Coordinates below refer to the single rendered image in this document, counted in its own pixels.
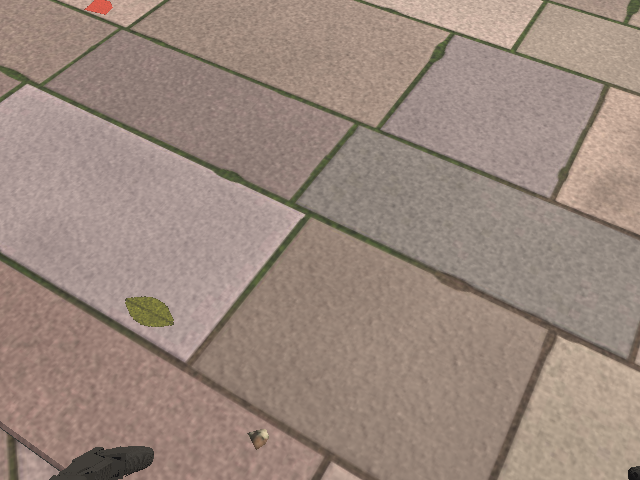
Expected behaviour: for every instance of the robot left hand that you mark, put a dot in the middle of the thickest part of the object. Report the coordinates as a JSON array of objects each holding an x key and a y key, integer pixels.
[{"x": 109, "y": 464}]

